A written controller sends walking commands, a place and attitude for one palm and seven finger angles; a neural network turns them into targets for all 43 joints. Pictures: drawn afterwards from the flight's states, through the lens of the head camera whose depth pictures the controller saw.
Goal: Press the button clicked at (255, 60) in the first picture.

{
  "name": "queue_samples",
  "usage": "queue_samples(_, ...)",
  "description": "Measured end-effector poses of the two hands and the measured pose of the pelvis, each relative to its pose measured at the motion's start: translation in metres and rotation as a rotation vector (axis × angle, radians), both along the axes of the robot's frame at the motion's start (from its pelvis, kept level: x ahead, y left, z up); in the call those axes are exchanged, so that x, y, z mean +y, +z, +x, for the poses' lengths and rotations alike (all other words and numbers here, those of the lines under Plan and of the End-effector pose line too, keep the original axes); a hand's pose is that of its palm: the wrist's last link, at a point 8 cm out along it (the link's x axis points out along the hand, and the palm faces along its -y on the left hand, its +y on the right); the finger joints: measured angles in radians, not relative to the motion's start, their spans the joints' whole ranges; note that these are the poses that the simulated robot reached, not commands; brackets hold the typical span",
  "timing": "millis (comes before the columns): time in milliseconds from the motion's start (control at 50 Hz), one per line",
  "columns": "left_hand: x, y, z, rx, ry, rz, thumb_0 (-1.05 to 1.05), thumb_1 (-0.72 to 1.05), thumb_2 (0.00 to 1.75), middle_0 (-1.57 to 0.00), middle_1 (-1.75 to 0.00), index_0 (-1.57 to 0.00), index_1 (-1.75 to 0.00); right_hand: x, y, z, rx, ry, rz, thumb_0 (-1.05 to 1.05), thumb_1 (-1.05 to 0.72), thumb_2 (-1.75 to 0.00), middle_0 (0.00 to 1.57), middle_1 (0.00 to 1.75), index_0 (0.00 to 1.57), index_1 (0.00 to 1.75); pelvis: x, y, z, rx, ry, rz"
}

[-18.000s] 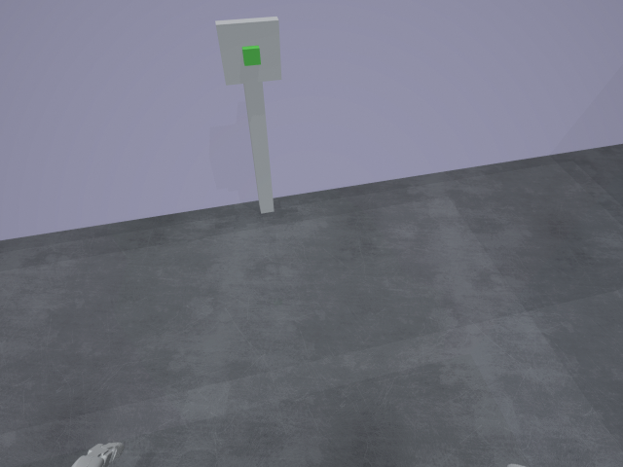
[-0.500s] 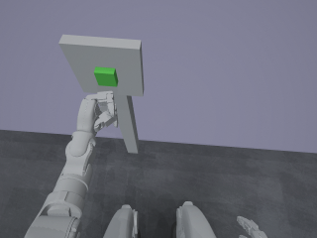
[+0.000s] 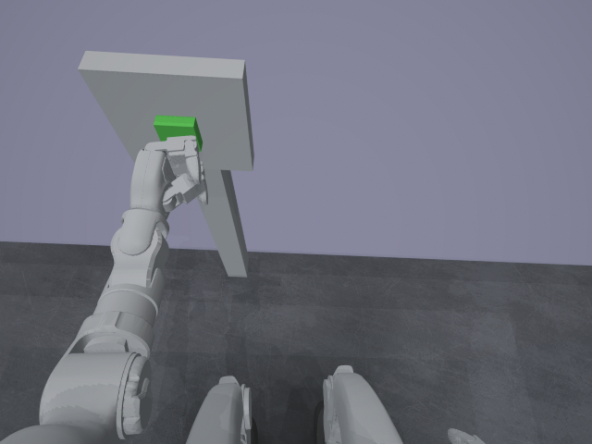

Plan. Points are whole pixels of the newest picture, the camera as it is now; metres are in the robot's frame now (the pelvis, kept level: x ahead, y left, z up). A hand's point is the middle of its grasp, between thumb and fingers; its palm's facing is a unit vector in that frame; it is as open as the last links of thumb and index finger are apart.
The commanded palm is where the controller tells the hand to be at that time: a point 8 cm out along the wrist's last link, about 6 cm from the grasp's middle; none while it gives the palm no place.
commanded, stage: press the button with the knuckle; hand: left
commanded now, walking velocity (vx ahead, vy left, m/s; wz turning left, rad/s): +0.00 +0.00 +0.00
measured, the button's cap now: (180, 130) +0.51 +0.14 +0.07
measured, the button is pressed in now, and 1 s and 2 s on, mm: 3 8 0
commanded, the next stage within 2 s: hold the button down briefly in 0.38 s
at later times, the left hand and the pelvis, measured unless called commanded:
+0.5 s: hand (199, 173) +0.47 +0.12 +0.03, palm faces -0.12 -0.99 -0.06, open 3.4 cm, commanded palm +0.48 +0.15 +0.04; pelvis -0.02 +0.00 -0.01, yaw +1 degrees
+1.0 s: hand (200, 173) +0.47 +0.11 +0.03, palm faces -0.11 -0.99 -0.05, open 3.4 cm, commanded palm +0.45 +0.15 +0.04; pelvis -0.04 +0.01 -0.02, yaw +1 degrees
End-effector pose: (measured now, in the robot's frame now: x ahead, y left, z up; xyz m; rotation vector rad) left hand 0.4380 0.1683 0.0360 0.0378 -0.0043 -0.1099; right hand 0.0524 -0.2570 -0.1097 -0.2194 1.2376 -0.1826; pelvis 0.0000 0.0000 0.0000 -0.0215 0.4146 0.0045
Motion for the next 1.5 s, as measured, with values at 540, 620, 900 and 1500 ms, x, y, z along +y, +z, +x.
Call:
queue_samples(540, 0.003, 0.0, 0.014, -0.021, -0.012, 0.024, 0.04, 0.82, 0.96, -1.3, -1.5, -1.49, -1.5, -0.003, -0.01, -0.036, 0.053, 0.028, -0.052, 0.01, -0.91, -0.9, 0.21, 0.3, 0.2, 0.3, 0.003, -0.017, -0.028, 0.021, 0.031, -0.024)
queue_samples(620, 0.003, 0.0, 0.014, -0.018, -0.007, 0.022, 0.04, 0.81, 0.97, -1.3, -1.5, -1.49, -1.5, -0.002, -0.01, -0.043, 0.048, 0.029, -0.063, 0.01, -0.91, -0.9, 0.21, 0.3, 0.2, 0.3, 0.004, -0.019, -0.034, 0.021, 0.033, -0.027)
queue_samples(900, 0.002, 0.0, 0.013, -0.008, 0.003, 0.023, 0.03, 0.82, 0.95, -1.3, -1.5, -1.49, -1.5, 0.004, -0.011, -0.066, 0.049, 0.023, -0.063, 0.01, -0.91, -0.9, 0.21, 0.3, 0.2, 0.3, 0.009, -0.023, -0.045, 0.021, 0.029, -0.03)
queue_samples(1500, 0.002, -0.002, -0.035, -0.001, 0.005, -0.013, 0.02, 0.9, 0.9, -1.3, -1.5, -1.32, -1.5, 0.008, 0.01, 0.042, -0.086, 0.022, 0.025, 0.01, -0.91, -0.9, 0.21, 0.3, 0.2, 0.3, 0.003, 0.008, 0.009, -0.013, -0.009, 0.0)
